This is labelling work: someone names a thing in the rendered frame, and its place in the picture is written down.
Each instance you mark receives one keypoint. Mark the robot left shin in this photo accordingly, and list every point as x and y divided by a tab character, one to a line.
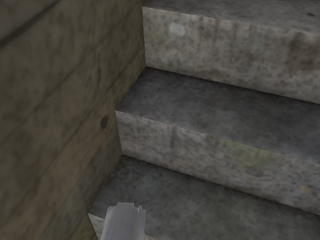
110	207

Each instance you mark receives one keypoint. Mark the robot left thigh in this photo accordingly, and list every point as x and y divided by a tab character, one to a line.
124	222

